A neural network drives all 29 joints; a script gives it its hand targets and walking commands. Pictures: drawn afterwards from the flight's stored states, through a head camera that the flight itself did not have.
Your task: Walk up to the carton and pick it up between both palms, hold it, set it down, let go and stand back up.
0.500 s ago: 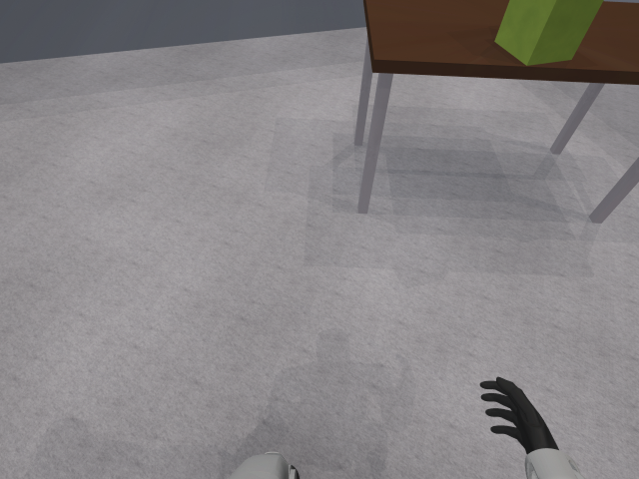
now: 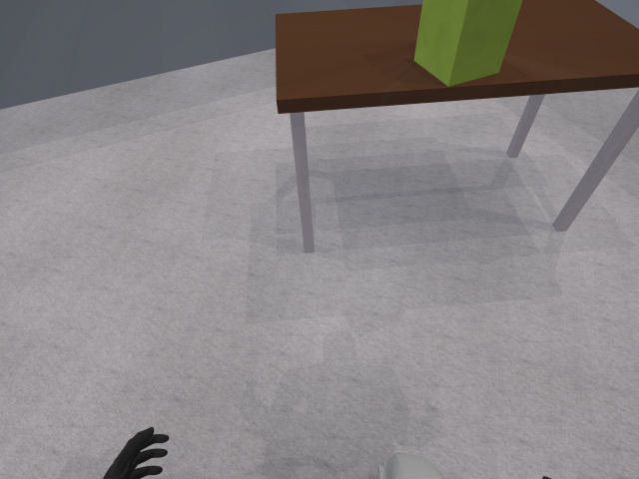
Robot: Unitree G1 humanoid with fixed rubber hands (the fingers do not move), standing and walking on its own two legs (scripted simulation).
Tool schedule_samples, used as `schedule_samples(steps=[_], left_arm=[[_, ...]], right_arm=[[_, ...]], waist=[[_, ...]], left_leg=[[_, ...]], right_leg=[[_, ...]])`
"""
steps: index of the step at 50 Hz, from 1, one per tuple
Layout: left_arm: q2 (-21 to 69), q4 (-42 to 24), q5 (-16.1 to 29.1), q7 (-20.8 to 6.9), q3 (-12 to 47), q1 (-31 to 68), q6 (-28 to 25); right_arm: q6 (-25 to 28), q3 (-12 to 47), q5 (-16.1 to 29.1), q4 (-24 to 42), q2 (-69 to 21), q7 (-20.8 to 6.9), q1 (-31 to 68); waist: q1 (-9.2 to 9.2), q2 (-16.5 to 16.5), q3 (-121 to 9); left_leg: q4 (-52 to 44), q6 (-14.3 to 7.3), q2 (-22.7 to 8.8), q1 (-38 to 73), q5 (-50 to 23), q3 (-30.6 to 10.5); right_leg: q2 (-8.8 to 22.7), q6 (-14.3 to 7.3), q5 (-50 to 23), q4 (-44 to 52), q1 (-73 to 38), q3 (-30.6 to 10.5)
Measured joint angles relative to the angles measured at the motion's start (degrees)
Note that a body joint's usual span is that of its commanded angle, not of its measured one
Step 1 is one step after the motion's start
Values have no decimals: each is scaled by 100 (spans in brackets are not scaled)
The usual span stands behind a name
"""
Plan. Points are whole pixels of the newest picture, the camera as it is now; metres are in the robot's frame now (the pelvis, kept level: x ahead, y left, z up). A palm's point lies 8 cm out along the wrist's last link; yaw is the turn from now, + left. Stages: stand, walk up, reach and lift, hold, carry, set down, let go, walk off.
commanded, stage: walk up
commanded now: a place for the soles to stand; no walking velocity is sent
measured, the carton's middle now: (466, 17) +1.11 -0.39 +0.08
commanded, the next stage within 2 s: none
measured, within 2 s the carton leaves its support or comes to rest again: neither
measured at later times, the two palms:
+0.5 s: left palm (200, 381) +0.27 +0.19 -0.10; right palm (573, 335) +0.30 -0.35 -0.06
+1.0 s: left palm (303, 294) +0.40 +0.04 -0.07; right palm (590, 220) +0.53 -0.49 -0.06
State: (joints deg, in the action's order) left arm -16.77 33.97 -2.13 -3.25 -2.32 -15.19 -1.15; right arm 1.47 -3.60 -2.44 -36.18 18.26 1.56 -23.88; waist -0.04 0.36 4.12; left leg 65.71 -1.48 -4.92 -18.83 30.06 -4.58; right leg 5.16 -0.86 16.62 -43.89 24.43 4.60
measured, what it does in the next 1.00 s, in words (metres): walks ahead: left foot, then right foot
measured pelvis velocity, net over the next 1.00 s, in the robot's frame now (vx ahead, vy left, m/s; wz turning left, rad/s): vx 0.38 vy -0.24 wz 0.07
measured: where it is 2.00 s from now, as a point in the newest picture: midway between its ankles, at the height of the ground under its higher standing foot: (453, 341)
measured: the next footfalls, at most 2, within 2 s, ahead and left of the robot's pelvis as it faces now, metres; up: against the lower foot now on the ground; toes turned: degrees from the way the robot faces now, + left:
left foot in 0.34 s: +0.28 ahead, +0.05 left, +0.00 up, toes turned +6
right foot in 0.74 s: +0.45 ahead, -0.32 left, +0.00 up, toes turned -4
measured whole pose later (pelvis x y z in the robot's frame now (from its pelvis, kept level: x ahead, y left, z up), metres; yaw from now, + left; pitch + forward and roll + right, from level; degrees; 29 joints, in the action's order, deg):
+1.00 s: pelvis +0.38 -0.24 +0.02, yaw +4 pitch -2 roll +1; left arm -17.7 37.1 -2.9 -2.0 -2.5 -22.3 0.6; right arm 1.2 -3.4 -1.4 -33.5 15.6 1.8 -18.3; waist -4.9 0.0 3.6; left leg 52.7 -0.4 -1.1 -28.0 22.8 2.9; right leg 1.5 -4.2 15.8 -32.1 14.5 8.2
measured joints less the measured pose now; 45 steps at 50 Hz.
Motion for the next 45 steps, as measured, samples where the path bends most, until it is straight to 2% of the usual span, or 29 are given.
schedule_samples(steps=[2, 4, 9, 12, 15, 17, 19, 21, 23, 27, 32, 36, 37, 38, 40, 42, 45], left_arm=[[-4, 139, 5, 84, -3, -211, 39], [-18, 261, -22, 119, -17, -428, 46], [-111, 475, -80, 132, -20, -857, 23], [-157, 561, -67, 104, -13, -1026, 58], [-196, 603, -56, 69, 16, -1167, 121], [-206, 582, -62, 49, 65, -1284, 161], [-178, 546, -98, 31, 97, -1225, 250], [-197, 436, -158, 27, 107, -1045, 390], [-250, 268, -176, 13, 62, -778, 452], [-278, -7, -130, -113, -17, -244, 426], [-125, -175, -54, -254, -17, 260, 357], [-51, -216, -62, -272, -45, 359, 241], [-62, -234, -68, -245, -60, 327, 189], [-28, -211, -69, -200, -68, 323, 137], [2, -143, -14, -97, -7, 222, 108], [21, -26, 29, 14, 25, 37, 142], [-3, 136, -17, 105, -4, -287, 181]], right_arm=[[-26, 29, 54, 114, -67, -8, 199], [-27, 27, 66, 194, -118, -35, 371], [4, 30, 97, 305, -254, -108, 655], [26, 30, 91, 347, -348, -110, 806], [67, 18, 95, 443, -433, -74, 902], [145, 18, 52, 584, -420, -14, 878], [177, 29, -63, 614, -405, 109, 835], [133, 38, -72, 498, -401, 231, 650], [127, 49, -70, 322, -404, 269, 428], [216, 43, -78, 10, -319, 195, 117], [293, -30, -87, -127, -110, 118, -58], [195, -85, -110, -100, 10, 92, -149], [153, -91, -115, -78, 29, 85, -188], [97, -100, -113, -76, 60, 75, -160], [-42, -80, -35, -23, 31, 84, -60], [-110, -36, 45, 62, -22, 102, 112], [-96, -6, 79, 161, -118, 79, 362]], waist=[[-123, 45, 6], [-237, 92, -32], [-499, 15, -89], [-606, -74, -57], [-634, -180, -44], [-558, -222, -93], [-363, -282, -25], [-218, -326, 18], [-94, -423, 72], [110, -527, 134], [290, -398, 163], [344, -270, 73], [316, -235, 29], [257, -113, 75], [111, -51, 103], [-37, -13, 97], [-224, 33, 46]], left_leg=[[485, 7, 146, -505, -347, 185], [284, 56, 199, -867, -607, 382], [-1270, 111, 282, -1181, -1053, 729], [-2123, 51, 332, -1065, -1434, 842], [-2778, -73, 454, -726, -1738, 957], [-3128, -215, 545, -420, -1909, 943], [-2670, -226, 546, -496, -1797, 903], [-2492, -170, 466, -360, -1448, 831], [-2662, -48, 379, -89, -1357, 781], [-3166, 115, 190, 409, -1401, 732], [-3394, 249, -82, 754, -1232, 656], [-3048, 329, -358, 890, -739, 571], [-2764, 252, -445, 830, -534, 509], [-2255, 138, -542, 688, -286, 340], [-831, 71, -227, 188, 183, -30], [180, 39, 99, -305, 18, -37], [250, 68, 270, -791, -410, 301]], right_leg=[[-52, -91, 7, 308, -334, 111], [-136, -170, -17, 686, -657, 232], [-322, -284, 49, 1309, -1266, 421], [-427, -287, 261, 1380, -1544, 495], [-479, -285, 634, 1198, -1746, 551], [-472, -255, 1048, 671, -1663, 560], [-466, -100, 1344, -684, -1190, 368], [-530, 26, 1230, -2069, -583, 94], [-455, 149, 858, -2721, -33, -127], [-99, 339, 308, -2415, 746, -495], [293, 287, -240, -741, 872, -524], [244, 77, -375, 403, 231, -260], [163, 44, -448, 560, 51, -193], [45, 61, -431, 326, 71, -108], [-22, 31, -98, -65, 78, -35], [-68, -46, 23, 84, -150, 42], [-183, -183, -76, 613, -554, 182]])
